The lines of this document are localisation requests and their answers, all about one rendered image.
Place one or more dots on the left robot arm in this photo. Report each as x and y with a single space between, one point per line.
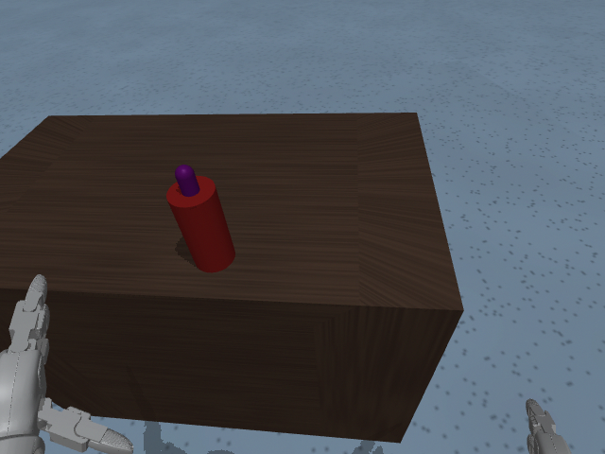
22 444

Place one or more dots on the right robot hand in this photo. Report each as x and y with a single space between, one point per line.
543 438

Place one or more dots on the bottle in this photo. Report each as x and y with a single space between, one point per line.
197 209

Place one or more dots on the left robot hand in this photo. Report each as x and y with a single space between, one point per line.
23 406

